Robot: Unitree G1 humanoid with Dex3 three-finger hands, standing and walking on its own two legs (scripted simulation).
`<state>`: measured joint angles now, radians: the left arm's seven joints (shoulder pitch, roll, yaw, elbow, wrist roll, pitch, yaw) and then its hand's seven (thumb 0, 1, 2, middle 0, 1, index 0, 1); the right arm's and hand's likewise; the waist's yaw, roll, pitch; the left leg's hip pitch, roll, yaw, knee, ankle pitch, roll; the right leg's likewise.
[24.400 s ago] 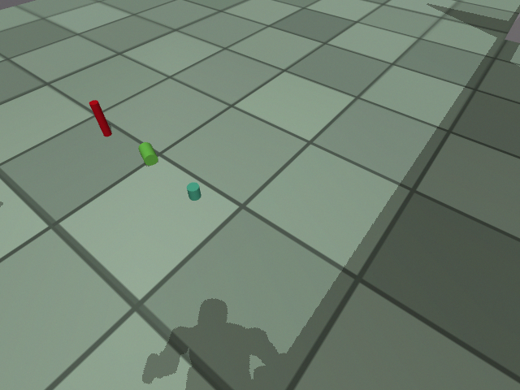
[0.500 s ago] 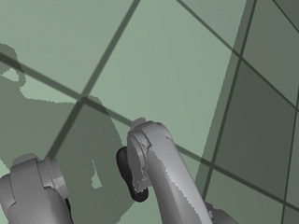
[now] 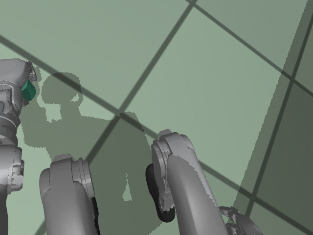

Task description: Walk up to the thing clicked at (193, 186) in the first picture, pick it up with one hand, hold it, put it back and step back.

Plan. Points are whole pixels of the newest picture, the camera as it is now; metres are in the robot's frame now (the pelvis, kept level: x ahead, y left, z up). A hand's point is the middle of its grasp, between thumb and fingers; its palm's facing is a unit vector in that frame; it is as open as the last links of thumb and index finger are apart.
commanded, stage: lift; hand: left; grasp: from above
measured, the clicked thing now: (18, 87) +0.51 +0.26 -0.19
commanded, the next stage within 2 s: hold in 1.76 s
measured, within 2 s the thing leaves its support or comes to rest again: neither
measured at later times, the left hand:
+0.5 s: hand out of the picture +0.46 +0.27 -0.08, palm faces -0.49 -0.08 -0.87, open 8.4 cm
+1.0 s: hand out of the picture +0.38 +0.27 +0.12, palm faces -0.45 -0.12 -0.89, open 8.3 cm
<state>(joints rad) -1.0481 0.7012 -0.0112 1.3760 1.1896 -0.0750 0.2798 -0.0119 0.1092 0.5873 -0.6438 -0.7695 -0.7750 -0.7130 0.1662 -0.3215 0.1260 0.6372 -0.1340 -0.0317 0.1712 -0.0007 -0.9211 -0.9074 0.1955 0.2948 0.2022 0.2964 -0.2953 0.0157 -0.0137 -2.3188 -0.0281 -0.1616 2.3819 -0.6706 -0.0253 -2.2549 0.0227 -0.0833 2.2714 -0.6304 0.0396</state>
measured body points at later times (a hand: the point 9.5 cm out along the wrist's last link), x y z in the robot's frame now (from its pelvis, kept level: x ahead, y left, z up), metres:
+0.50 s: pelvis +0.00 +0.00 +0.05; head +0.22 +0.05 +0.44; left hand +0.48 +0.27 -0.03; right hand +0.06 -0.27 -0.06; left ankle +0.08 +0.13 -0.30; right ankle +0.11 -0.12 -0.30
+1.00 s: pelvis +0.01 +0.00 +0.22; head +0.16 +0.03 +0.64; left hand +0.40 +0.27 +0.18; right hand +0.15 -0.25 +0.09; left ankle +0.08 +0.13 -0.30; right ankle +0.11 -0.12 -0.30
